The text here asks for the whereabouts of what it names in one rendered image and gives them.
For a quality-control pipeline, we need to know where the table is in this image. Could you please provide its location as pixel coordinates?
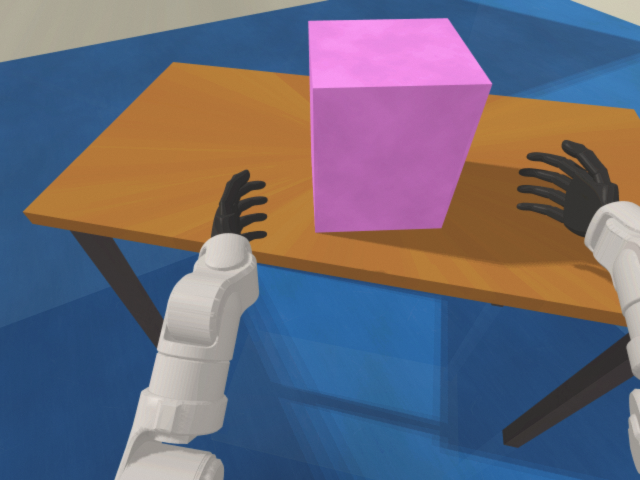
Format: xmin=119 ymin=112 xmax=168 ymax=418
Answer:
xmin=23 ymin=62 xmax=640 ymax=448

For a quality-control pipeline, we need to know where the carton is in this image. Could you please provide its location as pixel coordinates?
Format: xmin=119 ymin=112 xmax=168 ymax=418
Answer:
xmin=308 ymin=18 xmax=492 ymax=233

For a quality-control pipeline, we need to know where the right robot forearm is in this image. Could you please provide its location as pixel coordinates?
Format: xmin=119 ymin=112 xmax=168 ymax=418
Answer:
xmin=584 ymin=201 xmax=640 ymax=380

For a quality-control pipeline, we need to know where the left robot forearm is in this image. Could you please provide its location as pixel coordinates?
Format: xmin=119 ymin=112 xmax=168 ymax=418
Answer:
xmin=115 ymin=233 xmax=259 ymax=480

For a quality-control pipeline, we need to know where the left robot hand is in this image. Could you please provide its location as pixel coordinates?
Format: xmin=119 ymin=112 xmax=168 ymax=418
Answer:
xmin=211 ymin=170 xmax=268 ymax=242

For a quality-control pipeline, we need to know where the right robot hand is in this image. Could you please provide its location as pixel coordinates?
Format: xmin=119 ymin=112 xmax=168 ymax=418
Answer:
xmin=517 ymin=140 xmax=619 ymax=237

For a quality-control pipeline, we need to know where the robot left upper arm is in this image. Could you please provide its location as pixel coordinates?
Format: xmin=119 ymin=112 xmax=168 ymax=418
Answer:
xmin=120 ymin=441 xmax=224 ymax=480

